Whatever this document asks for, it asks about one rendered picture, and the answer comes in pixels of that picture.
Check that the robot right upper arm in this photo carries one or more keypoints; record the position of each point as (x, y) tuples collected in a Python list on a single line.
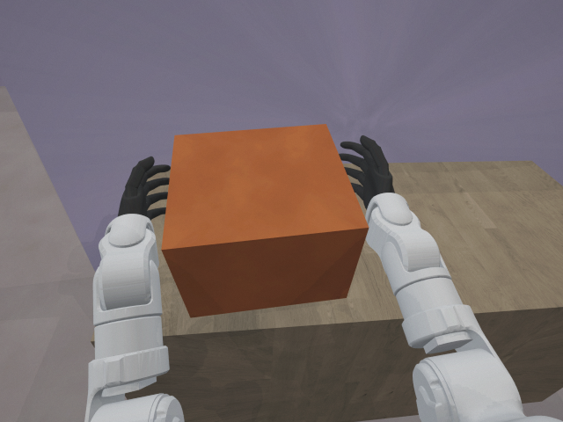
[(467, 386)]

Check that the right robot hand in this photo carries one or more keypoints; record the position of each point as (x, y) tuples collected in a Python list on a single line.
[(375, 176)]

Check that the right robot forearm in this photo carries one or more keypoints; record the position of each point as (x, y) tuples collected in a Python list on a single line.
[(434, 316)]

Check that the carton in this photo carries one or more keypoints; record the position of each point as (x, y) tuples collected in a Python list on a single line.
[(260, 218)]

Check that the left robot forearm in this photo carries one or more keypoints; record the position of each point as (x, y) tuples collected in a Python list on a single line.
[(129, 351)]

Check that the left robot hand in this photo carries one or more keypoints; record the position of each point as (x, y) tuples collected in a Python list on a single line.
[(134, 199)]

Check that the robot left upper arm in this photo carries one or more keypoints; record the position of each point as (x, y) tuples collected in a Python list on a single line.
[(155, 408)]

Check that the pedestal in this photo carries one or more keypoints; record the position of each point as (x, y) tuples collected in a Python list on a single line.
[(499, 229)]

